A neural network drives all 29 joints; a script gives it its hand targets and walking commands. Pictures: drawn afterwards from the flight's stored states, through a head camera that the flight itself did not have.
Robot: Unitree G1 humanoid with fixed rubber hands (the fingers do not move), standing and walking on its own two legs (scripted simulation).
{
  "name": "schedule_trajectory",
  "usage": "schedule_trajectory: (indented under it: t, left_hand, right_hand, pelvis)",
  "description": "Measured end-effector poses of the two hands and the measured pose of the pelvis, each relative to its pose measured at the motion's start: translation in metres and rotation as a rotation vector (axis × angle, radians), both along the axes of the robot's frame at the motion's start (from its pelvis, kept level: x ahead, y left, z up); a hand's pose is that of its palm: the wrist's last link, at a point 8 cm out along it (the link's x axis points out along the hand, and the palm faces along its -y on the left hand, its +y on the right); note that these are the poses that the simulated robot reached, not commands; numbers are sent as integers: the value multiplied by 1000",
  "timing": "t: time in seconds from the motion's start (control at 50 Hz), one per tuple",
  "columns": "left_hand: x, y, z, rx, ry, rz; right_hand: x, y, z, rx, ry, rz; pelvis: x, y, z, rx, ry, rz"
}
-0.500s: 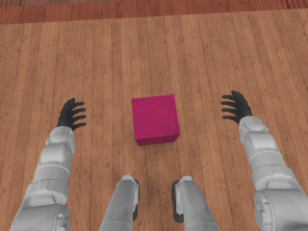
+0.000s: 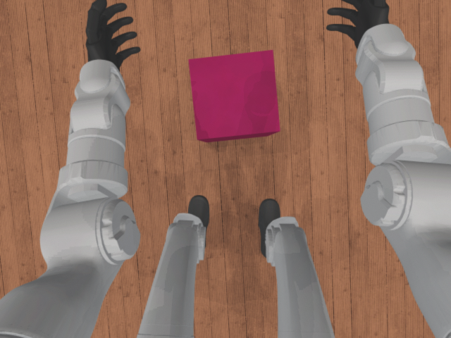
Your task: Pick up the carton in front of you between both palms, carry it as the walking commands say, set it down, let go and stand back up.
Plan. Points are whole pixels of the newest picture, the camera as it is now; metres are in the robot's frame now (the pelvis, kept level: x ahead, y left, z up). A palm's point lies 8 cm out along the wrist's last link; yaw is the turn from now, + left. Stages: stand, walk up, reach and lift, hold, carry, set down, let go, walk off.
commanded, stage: reach and lift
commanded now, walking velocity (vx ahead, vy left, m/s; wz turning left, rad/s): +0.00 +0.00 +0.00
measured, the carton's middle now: (234, 103) +0.51 +0.01 -0.52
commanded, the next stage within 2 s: none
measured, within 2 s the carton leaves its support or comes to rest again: leaves its support in 1.66 s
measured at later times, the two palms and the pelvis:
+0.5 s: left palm (151, 100) +0.49 +0.21 -0.35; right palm (316, 84) +0.53 -0.17 -0.35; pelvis -0.03 +0.00 -0.20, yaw +2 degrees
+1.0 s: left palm (166, 100) +0.51 +0.20 -0.45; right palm (298, 90) +0.54 -0.16 -0.45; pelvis -0.03 +0.00 -0.28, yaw +1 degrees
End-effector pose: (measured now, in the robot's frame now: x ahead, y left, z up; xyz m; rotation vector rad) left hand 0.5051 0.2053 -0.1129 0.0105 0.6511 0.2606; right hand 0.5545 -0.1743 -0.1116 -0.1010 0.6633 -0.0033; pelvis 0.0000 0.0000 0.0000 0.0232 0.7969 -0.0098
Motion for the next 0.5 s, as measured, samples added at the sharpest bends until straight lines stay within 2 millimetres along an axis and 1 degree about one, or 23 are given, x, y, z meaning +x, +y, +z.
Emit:
schedule_trajectory:
  t: [0.08,0.16,0.24,0.3,0.36,0.42,0.5]
  left_hand:
    - [-2,0,-27,-3,14,4]
    - [-6,0,-66,-3,34,4]
    - [-12,2,-114,-1,48,5]
    - [-14,3,-151,2,50,2]
    - [-15,5,-183,5,43,-2]
    - [-16,5,-210,4,33,-3]
    - [-15,5,-237,-1,32,-4]
  right_hand:
    - [-2,3,-28,5,12,-12]
    - [-10,5,-69,2,32,-23]
    - [-18,5,-119,-5,44,-35]
    - [-22,3,-157,-14,37,-40]
    - [-24,0,-190,-20,25,-41]
    - [-23,-1,-215,-20,11,-42]
    - [-22,0,-242,-17,8,-43]
  pelvis:
    - [10,0,-12,2,66,2]
    - [15,0,-39,4,123,6]
    - [11,0,-75,6,153,9]
    - [3,1,-105,7,150,12]
    - [-7,1,-137,8,127,14]
    - [-17,1,-167,9,92,15]
    - [-29,1,-201,10,37,17]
